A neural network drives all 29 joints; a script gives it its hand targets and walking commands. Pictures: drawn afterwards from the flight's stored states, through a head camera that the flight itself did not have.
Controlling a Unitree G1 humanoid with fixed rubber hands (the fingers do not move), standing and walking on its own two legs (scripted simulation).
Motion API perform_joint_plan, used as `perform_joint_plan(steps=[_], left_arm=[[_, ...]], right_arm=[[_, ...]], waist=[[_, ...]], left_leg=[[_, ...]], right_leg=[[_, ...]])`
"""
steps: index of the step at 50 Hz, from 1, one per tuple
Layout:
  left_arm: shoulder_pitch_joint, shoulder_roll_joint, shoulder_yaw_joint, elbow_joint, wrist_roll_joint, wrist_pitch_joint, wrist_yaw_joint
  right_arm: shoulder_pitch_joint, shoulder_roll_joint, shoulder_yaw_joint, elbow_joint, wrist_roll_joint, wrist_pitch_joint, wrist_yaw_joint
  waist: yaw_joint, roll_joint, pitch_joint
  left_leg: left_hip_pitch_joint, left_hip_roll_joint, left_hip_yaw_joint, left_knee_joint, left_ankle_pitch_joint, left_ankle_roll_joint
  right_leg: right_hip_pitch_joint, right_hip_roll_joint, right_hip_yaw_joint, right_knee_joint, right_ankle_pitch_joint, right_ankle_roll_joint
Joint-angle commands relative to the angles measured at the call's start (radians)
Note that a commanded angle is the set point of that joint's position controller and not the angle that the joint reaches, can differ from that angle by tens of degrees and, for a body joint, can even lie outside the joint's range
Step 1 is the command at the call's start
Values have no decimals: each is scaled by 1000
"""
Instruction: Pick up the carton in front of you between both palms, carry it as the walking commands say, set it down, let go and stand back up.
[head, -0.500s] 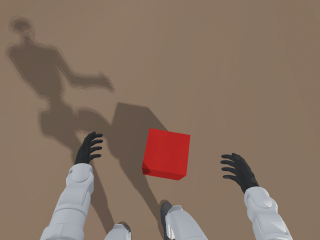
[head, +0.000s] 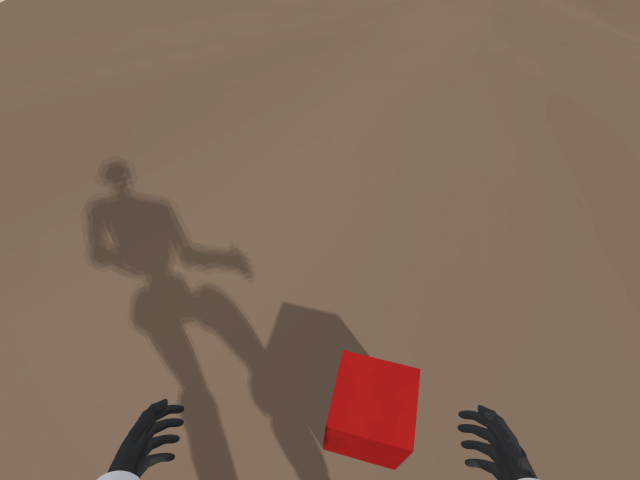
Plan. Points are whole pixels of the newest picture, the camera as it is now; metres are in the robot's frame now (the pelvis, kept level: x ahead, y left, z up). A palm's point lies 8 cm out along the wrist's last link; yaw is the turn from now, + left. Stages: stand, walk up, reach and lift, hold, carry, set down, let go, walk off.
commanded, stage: let go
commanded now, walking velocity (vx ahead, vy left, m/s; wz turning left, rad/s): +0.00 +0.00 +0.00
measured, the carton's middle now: (369, 411) +0.40 -0.14 -0.65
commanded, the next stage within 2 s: stand in 0.38 s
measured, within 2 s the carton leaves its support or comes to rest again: neither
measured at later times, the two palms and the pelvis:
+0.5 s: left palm out of the picture +0.13 +0.24 -0.08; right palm out of the picture +0.14 -0.28 -0.09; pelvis -0.01 -0.02 -0.01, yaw +0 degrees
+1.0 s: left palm out of the picture +0.12 +0.26 -0.09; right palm out of the picture +0.15 -0.32 -0.11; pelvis +0.01 -0.04 -0.01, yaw +3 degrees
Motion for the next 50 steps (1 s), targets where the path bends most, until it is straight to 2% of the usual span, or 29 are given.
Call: perform_joint_plan(steps=[1,3,4,7,11,16,19,20,22,23,24,26,31,34,42,50], left_arm=[[-37,58,-3,-116,-13,3,-15],[-40,62,-6,-124,-16,13,-18],[2,60,-5,-64,-28,-15,4],[-39,71,-16,-89,-36,-16,20],[-27,80,-13,-76,-32,2,26],[-19,85,-5,-62,-23,24,24],[-28,86,0,-62,-20,31,17],[-7,223,46,93,44,6,48],[-19,241,52,111,55,-20,59],[-39,234,51,118,54,-29,57],[-57,226,48,123,50,-38,55],[-74,223,44,143,44,-51,45],[-60,245,44,202,33,-62,44],[-50,261,45,234,28,-62,50],[-59,283,46,301,21,-62,57],[-89,284,43,358,16,-63,55]], right_arm=[[2,-115,-46,-80,-13,2,-2],[-6,-117,-49,-82,-16,11,-1],[-41,-159,-67,-134,-37,58,-24],[-13,-142,-45,-124,-28,85,-38],[-22,-134,-39,-129,-25,104,-46],[-35,-130,-36,-138,-32,128,-55],[-43,-122,-31,-141,-34,138,-60],[-83,-214,-54,-9,-50,60,-86],[-53,-194,-46,15,-55,-2,-89],[-50,-200,-45,30,-56,-21,-84],[-47,-201,-42,44,-54,-36,-80],[-44,-215,-40,71,-52,-53,-73],[-25,-239,-35,136,-50,-71,-79],[-12,-252,-29,173,-46,-74,-86],[0,-273,-16,240,-43,-77,-101],[-6,-285,-7,286,-40,-82,-108]], waist=[[-15,11,-68],[-13,14,-46],[-14,7,-103],[-12,26,-84],[-1,37,-65],[10,26,-54],[11,8,-53],[37,92,-25],[20,27,-34],[13,3,-29],[10,-21,-32],[6,-39,-61],[5,-53,-121],[7,-55,-140],[13,-40,-128],[18,-21,-113]], left_leg=[[-186,24,-21,-125,366,-54],[-194,29,-23,-131,357,-53],[-131,27,-18,-86,461,-60],[-122,33,-26,-68,509,-71],[-144,29,-19,-67,484,-66],[-175,16,0,-74,391,-51],[-192,8,13,-81,320,-39],[-240,29,-4,-37,80,-63],[-192,39,-38,-40,-96,-46],[-182,43,-51,-36,-134,-34],[-175,45,-56,-24,-131,-27],[-152,50,-64,-10,-62,-17],[-91,57,-65,18,187,-28],[-68,63,-63,22,263,-33],[-64,74,-70,16,318,-36],[-65,84,-80,-15,331,-33]], right_leg=[[288,70,-26,37,254,-21],[299,71,-29,39,236,-22],[252,95,-44,70,206,-13],[193,89,-39,71,171,-17],[193,85,-34,75,164,-20],[231,79,-32,75,172,-20],[255,74,-31,73,172,-17],[86,-37,-2,74,88,-10],[-14,-54,38,33,-130,-26],[-47,-54,50,18,-194,-30],[-65,-53,57,14,-212,-36],[-58,-55,62,23,-162,-44],[4,-73,60,61,98,-53],[41,-81,57,74,188,-57],[98,-95,63,67,275,-63],[127,-94,60,50,273,-62]])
